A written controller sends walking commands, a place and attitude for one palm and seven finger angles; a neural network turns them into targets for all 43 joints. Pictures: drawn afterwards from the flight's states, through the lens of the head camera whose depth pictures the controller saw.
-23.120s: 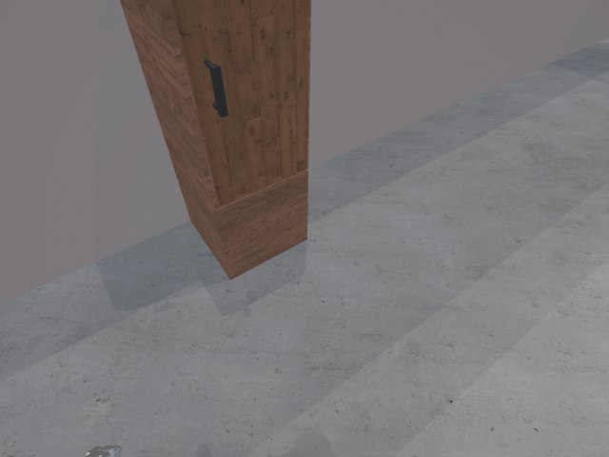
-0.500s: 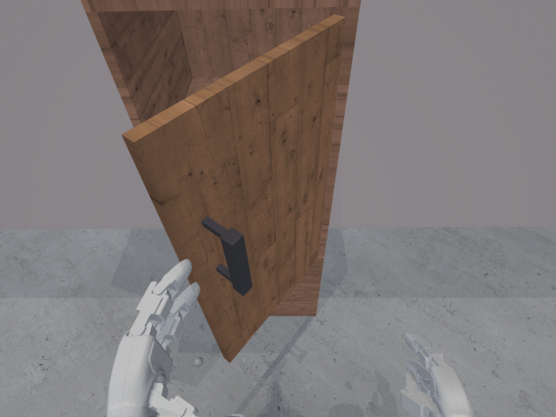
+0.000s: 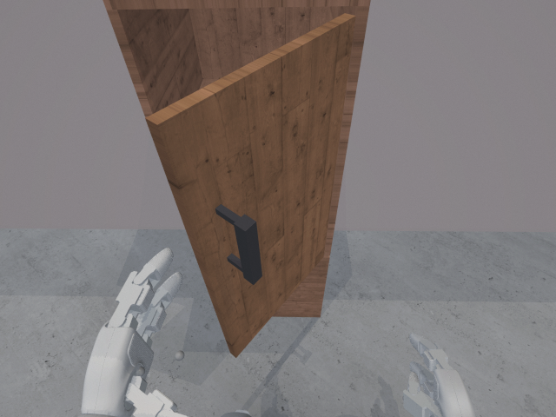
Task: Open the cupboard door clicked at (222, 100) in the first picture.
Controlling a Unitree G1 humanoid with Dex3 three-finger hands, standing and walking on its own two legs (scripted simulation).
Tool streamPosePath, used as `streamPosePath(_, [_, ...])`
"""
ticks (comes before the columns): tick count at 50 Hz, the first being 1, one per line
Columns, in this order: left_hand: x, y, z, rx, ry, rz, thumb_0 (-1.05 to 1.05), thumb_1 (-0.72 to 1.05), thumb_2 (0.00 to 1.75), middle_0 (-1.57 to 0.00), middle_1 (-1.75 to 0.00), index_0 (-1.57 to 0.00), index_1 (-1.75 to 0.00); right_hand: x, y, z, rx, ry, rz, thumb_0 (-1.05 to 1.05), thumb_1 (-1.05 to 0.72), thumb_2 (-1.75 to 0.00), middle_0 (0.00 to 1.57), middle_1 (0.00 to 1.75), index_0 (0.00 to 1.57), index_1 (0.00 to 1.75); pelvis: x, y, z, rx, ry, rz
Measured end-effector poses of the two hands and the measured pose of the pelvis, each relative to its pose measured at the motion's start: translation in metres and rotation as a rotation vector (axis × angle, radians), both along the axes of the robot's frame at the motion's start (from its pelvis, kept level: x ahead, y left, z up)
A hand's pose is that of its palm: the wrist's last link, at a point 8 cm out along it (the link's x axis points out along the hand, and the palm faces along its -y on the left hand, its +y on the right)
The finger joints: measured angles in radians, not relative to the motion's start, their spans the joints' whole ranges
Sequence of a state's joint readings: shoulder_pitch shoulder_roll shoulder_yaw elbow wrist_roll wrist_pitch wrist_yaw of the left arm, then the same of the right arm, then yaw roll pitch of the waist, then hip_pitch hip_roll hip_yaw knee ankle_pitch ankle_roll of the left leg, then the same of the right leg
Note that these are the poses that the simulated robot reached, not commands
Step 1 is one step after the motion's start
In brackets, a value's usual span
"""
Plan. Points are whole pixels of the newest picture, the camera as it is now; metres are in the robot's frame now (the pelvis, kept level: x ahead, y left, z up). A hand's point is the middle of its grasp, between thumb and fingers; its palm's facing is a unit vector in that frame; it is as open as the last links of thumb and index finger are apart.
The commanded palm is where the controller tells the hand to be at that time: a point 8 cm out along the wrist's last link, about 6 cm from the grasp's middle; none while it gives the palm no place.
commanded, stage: draw the hand back to the body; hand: left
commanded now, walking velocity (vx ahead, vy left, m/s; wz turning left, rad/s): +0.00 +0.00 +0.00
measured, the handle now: (239, 245) +0.32 +0.08 +0.11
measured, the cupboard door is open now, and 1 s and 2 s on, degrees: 52 52 52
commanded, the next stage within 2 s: step back with the hand held close in 1.40 s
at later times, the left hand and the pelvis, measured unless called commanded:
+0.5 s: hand (95, 321) +0.19 +0.20 +0.16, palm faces +0.18 -0.94 -0.29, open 15.1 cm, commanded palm +0.15 +0.25 +0.18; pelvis +0.02 +0.02 +0.04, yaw +0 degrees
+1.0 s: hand (0, 261) +0.22 +0.28 +0.22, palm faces +0.42 -0.82 -0.40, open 9.3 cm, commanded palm +0.17 +0.32 +0.24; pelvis +0.03 +0.02 +0.07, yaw -1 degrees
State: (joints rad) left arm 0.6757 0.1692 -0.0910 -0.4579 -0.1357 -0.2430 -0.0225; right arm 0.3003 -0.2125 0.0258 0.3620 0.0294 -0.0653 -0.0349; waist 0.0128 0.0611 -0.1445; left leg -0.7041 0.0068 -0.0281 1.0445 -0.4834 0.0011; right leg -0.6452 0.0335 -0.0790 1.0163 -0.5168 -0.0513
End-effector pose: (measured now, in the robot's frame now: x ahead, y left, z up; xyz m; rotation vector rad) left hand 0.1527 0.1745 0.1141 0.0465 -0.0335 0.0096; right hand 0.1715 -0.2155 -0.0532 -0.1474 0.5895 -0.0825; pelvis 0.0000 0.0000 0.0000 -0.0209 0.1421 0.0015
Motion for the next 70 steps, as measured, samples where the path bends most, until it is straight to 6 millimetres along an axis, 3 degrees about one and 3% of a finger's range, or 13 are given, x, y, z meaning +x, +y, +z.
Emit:
streamPosePath(8, [0.006, 0.024, 0.017, 0.012, 0.008, 0.022, -0.02, -0.50, 0.30, -0.15, -0.30, -0.15, -0.30, -0.001, 0.006, 0.011, -0.004, -0.009, -0.007, 0.01, -0.91, -0.90, 0.20, 0.30, 0.20, 0.30, 0.007, 0.006, 0.011, -0.006, -0.023, 0.001])
streamPosePath(17, [0.007, 0.049, 0.034, 0.030, 0.006, 0.034, -0.02, -0.47, 0.32, -0.16, -0.30, -0.15, -0.30, 0.013, 0.009, 0.024, -0.023, -0.045, -0.006, 0.01, -0.91, -0.90, 0.20, 0.30, 0.20, 0.30, 0.015, 0.013, 0.020, -0.012, -0.041, 0.008])
streamPosePath(20, [0.007, 0.058, 0.044, 0.149, 0.018, 0.088, -0.02, -0.41, 0.34, -0.16, -0.30, -0.16, -0.30, 0.018, 0.012, 0.029, -0.040, -0.041, -0.010, 0.01, -0.91, -0.90, 0.20, 0.30, 0.20, 0.30, 0.018, 0.015, 0.025, -0.011, -0.054, 0.000])
streamPosePath(36, [0.016, 0.101, 0.085, 0.327, 0.003, 0.286, -0.01, 0.08, 0.55, -0.18, -0.30, -0.18, -0.30, 0.026, 0.032, 0.043, -0.042, 0.017, 0.016, 0.01, -0.90, -0.90, 0.20, 0.30, 0.20, 0.30, 0.028, 0.025, 0.054, 0.001, -0.144, -0.010])
streamPosePath(51, [0.021, 0.139, 0.123, 0.401, -0.098, 0.425, 0.00, 0.60, 0.78, -0.20, -0.30, -0.20, -0.30, 0.031, 0.017, 0.050, -0.068, 0.050, 0.007, 0.01, -0.90, -0.90, 0.20, 0.30, 0.20, 0.30, 0.030, 0.022, 0.066, 0.007, -0.191, -0.021])
streamPosePath(55, [0.022, 0.145, 0.131, 0.404, -0.129, 0.454, 0.00, 0.73, 0.83, -0.21, -0.30, -0.20, -0.30, 0.030, 0.012, 0.051, -0.069, 0.055, 0.003, 0.01, -0.90, -0.90, 0.20, 0.30, 0.20, 0.30, 0.028, 0.020, 0.067, 0.008, -0.199, -0.022])
streamPosePath(59, [0.022, 0.141, 0.126, 0.384, -0.115, 0.450, 0.01, 0.81, 0.87, -0.21, -0.30, -0.21, -0.30, 0.027, 0.009, 0.051, -0.067, 0.062, -0.002, 0.01, -0.91, -0.90, 0.20, 0.30, 0.20, 0.30, 0.027, 0.018, 0.069, 0.009, -0.204, -0.024])
streamPosePath(70, [0.017, 0.132, 0.124, 0.385, -0.106, 0.430, 0.01, 0.88, 0.90, -0.21, -0.30, -0.21, -0.30, 0.019, 0.005, 0.049, -0.061, 0.072, -0.007, 0.01, -0.91, -0.90, 0.20, 0.30, 0.20, 0.30, 0.023, 0.013, 0.070, 0.009, -0.219, -0.025])
